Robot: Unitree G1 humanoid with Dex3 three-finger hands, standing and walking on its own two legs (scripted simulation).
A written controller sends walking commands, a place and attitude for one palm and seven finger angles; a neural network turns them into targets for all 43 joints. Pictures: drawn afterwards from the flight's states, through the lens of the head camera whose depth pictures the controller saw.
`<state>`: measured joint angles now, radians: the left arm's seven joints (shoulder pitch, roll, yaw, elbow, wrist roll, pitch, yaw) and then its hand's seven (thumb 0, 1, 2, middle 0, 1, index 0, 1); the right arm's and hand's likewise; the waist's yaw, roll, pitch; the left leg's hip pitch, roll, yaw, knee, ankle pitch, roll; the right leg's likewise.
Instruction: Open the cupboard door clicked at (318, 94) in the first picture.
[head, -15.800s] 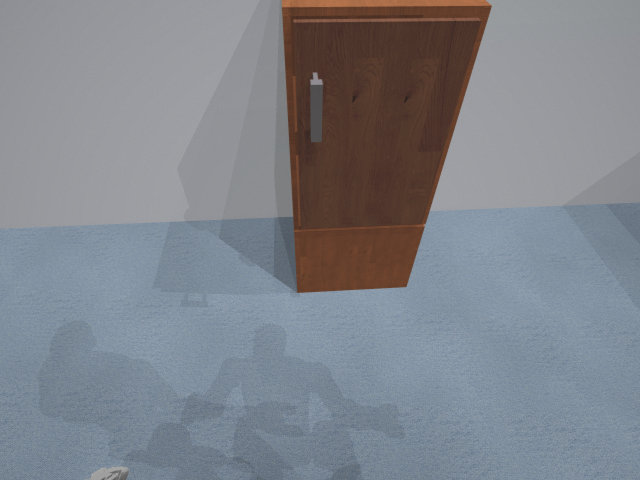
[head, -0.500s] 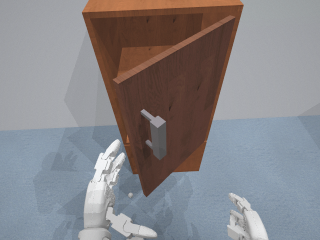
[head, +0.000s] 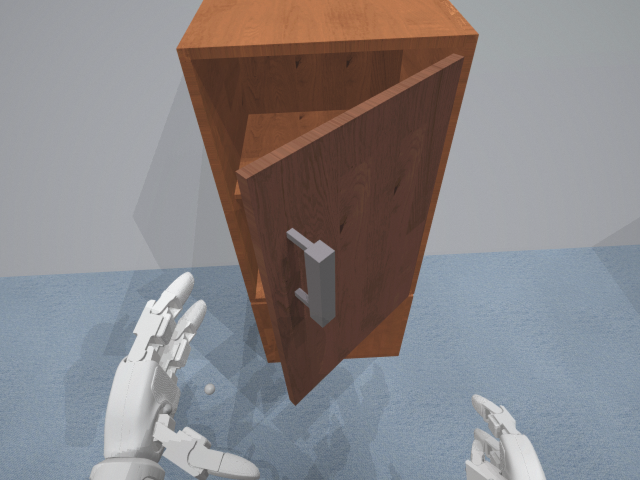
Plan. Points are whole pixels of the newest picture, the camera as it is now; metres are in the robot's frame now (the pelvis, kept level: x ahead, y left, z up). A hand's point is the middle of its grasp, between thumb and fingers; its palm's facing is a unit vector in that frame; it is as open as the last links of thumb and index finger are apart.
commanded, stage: draw the hand back to the body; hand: left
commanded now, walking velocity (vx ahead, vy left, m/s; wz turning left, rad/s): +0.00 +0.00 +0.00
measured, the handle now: (309, 277) +0.35 +0.04 +0.08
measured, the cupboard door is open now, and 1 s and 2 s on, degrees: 42 42 42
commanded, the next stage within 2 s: step back with the hand held close in 1.24 s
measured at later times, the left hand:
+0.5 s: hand (89, 363) +0.19 +0.22 +0.16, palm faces +0.24 -0.92 -0.32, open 13.5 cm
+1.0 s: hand out of the picture +0.21 +0.29 +0.21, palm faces +0.47 -0.80 -0.38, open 7.9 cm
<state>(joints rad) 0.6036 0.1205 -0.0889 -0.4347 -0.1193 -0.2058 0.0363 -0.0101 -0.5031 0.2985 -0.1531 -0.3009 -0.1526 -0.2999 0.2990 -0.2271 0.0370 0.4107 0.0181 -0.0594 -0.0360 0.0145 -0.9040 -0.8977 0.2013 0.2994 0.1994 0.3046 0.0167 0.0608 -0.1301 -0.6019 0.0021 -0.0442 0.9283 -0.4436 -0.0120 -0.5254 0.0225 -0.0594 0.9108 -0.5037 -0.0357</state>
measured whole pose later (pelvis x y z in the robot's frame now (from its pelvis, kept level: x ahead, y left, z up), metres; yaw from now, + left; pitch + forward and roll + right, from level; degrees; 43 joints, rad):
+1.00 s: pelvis +0.01 +0.03 +0.05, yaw -1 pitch -3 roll -1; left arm 0.47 0.33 0.35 -0.41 -0.07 -0.07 0.12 0.01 0.79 0.85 -0.21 -0.30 -0.21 -0.30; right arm 0.20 -0.23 0.04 0.61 0.01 -0.08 -0.08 0.01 -0.90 -0.90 0.20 0.30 0.20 0.30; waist 0.07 0.05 0.00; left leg -0.15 -0.02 -0.01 0.46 -0.25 0.03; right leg -0.07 0.00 -0.02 0.41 -0.28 0.00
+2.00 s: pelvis -0.07 +0.04 +0.04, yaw -1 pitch +0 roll -2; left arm 0.58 0.41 0.43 -0.53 -0.03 -0.19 0.15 0.02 0.89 0.90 -0.22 -0.30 -0.21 -0.30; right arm 0.20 -0.22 0.01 0.54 0.01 -0.03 -0.08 0.01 -0.90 -0.90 0.20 0.30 0.20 0.30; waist 0.00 0.02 0.04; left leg -0.40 0.00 -0.01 0.57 -0.18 0.04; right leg -0.31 0.01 -0.03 0.51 -0.20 0.02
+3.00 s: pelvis -0.25 +0.03 +0.04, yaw -3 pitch +1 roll -1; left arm 0.61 0.43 0.42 -0.56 -0.06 -0.18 0.14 0.02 0.88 0.90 -0.22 -0.30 -0.22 -0.30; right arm 0.26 -0.21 0.02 0.68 -0.01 -0.09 -0.05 0.01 -0.90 -0.90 0.21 0.30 0.20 0.31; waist 0.03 -0.01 -0.08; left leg -0.55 -0.01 0.00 0.84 -0.25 -0.03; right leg -0.08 0.07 -0.01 0.42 -0.36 -0.06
